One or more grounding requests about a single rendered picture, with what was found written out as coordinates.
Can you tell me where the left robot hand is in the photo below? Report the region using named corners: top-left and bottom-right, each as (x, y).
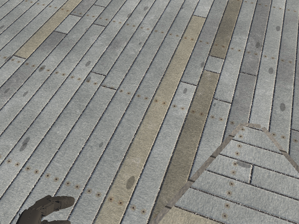
top-left (16, 195), bottom-right (75, 224)

